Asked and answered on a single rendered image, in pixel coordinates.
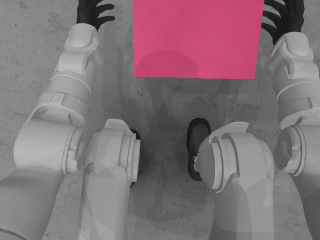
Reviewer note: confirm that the robot shin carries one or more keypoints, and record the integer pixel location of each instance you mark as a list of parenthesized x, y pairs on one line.
[(91, 145), (233, 127)]

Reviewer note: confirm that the left robot hand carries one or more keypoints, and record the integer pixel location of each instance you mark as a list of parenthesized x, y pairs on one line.
[(88, 12)]

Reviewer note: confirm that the left robot shin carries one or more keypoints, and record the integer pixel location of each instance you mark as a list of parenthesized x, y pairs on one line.
[(91, 145)]

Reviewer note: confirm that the carton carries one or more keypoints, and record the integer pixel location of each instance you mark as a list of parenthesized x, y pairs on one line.
[(198, 39)]

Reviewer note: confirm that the right robot forearm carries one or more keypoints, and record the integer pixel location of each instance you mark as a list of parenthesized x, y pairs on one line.
[(296, 81)]

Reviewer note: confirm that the right robot shin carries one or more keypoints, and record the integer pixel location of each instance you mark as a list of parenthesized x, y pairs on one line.
[(233, 127)]

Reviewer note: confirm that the left robot forearm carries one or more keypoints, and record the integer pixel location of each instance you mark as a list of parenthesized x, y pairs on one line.
[(71, 84)]

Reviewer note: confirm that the right robot hand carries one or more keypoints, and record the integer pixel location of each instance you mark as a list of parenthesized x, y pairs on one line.
[(291, 19)]

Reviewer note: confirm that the robot left upper arm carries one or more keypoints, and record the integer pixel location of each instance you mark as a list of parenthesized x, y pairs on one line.
[(46, 152)]

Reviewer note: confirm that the robot right upper arm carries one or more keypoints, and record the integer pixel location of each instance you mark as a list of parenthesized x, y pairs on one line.
[(297, 153)]

